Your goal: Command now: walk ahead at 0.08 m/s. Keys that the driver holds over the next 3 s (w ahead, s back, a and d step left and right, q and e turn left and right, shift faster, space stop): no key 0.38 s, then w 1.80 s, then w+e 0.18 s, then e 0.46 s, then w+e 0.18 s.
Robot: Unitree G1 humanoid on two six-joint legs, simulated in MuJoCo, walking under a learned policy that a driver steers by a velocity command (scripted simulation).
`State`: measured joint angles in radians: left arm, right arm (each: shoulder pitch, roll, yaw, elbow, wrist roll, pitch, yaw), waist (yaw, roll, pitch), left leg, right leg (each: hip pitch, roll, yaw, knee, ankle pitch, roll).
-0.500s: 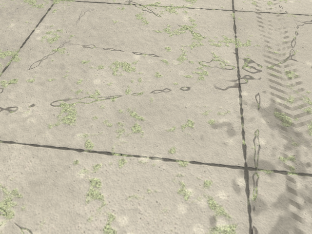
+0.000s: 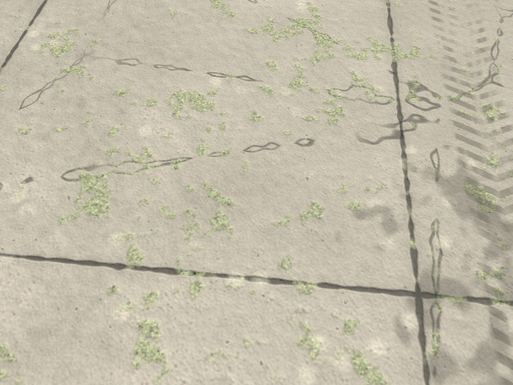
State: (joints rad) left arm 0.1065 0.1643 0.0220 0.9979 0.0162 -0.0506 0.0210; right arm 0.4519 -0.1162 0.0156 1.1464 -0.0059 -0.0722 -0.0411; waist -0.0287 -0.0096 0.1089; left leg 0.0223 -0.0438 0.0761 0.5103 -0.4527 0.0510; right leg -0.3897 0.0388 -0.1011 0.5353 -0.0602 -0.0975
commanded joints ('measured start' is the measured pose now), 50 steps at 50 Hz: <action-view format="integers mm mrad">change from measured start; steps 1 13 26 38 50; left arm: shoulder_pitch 400 155 165 621 436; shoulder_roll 166 91 10 212 79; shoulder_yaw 31 -4 -3 85 13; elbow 83 53 32 103 63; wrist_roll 22 -18 20 7 -2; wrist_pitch -12 33 23 -24 -62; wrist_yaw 5 16 -18 -18 -9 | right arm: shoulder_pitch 152 -3 66 -79 -398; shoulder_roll -38 -30 -165 -121 -83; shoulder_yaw -6 -13 -65 -70 -65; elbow -19 2 -14 -137 -250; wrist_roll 46 -21 -10 -21 -22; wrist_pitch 12 100 54 -13 22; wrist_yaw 0 -1 1 42 80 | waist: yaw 103 -13 -17 190 49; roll -138 -46 169 -288 -60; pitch -325 -63 110 -94 30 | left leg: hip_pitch -289 -64 -200 -736 -715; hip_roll -5 62 326 -11 98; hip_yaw -21 -79 -464 -26 17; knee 553 -56 -400 561 304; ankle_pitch -98 234 -342 -84 368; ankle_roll -15 -31 168 31 -7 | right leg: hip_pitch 551 -19 -114 579 358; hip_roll -434 -189 -24 -427 -214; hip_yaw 418 241 22 753 150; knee -57 -326 144 -400 -395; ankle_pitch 1000 -400 -357 -572 286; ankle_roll -237 -18 19 -143 -83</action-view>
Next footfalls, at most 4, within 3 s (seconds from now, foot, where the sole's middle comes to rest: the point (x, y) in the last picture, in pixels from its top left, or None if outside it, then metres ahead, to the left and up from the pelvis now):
0.28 left None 0.07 0.13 -0.76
0.72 right None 0.21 -0.10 -0.76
1.20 left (243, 336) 0.55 0.05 -0.76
1.76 right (302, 233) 0.86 -0.13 -0.76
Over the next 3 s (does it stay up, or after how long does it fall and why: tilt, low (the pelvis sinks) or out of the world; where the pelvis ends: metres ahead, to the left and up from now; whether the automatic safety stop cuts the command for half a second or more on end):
stays up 1.19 -0.07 0.01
